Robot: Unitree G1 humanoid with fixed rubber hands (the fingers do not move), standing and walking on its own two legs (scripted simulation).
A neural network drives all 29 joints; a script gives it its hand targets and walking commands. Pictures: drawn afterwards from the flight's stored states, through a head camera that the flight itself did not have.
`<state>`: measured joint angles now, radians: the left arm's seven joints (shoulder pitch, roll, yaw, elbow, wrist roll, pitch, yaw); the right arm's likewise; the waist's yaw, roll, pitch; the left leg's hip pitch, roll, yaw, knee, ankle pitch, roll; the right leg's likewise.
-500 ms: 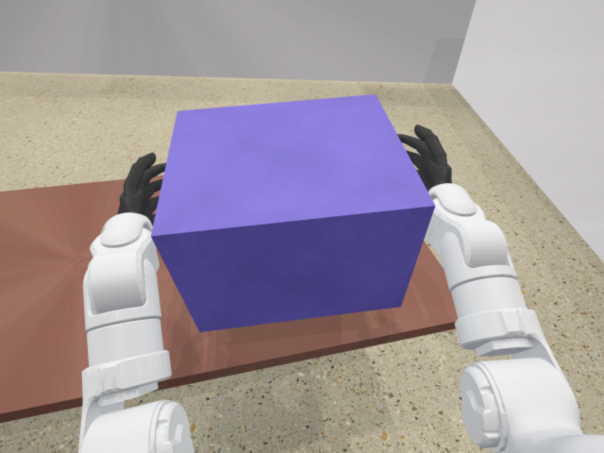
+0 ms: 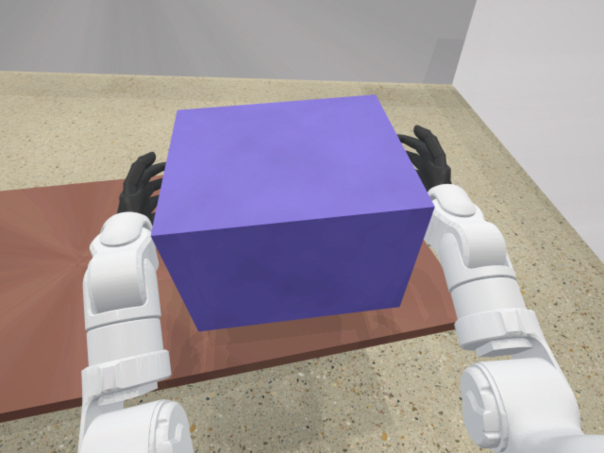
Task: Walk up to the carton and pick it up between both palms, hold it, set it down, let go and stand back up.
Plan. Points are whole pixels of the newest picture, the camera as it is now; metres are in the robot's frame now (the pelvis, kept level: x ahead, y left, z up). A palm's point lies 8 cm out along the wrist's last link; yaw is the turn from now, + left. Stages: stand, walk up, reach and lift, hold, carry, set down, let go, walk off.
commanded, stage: hold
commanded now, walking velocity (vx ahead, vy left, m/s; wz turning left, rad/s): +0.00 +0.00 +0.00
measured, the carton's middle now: (289, 209) +0.38 +0.00 +0.17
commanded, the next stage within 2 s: set down in 0.86 s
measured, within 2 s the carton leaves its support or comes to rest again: neither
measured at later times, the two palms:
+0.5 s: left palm (137, 217) +0.35 +0.19 +0.19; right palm (431, 184) +0.36 -0.18 +0.21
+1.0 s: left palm (135, 213) +0.35 +0.19 +0.20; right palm (432, 185) +0.36 -0.18 +0.22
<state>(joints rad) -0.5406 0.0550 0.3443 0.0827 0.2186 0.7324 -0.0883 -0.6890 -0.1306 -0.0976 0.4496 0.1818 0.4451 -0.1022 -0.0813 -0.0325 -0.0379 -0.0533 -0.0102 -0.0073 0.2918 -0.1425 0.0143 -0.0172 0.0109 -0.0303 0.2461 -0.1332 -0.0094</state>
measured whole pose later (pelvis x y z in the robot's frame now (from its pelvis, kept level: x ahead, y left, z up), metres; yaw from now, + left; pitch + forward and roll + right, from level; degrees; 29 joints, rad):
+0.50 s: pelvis +0.00 +0.00 +0.00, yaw +0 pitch -6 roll +0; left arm -0.55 0.05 0.35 0.09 0.22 0.73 -0.09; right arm -0.70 -0.13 -0.10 0.47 0.18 0.45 -0.10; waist -0.08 -0.03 -0.04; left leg -0.05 -0.01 -0.01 0.29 -0.14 0.01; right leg -0.01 0.01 -0.03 0.25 -0.13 -0.01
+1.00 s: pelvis +0.00 +0.00 +0.00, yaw +0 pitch -6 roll -1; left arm -0.55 0.04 0.36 0.10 0.22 0.69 -0.09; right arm -0.68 -0.12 -0.12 0.45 0.15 0.40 -0.09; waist -0.08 -0.03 -0.04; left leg -0.04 -0.01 -0.01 0.29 -0.15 0.01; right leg 0.00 0.01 -0.04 0.25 -0.14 -0.01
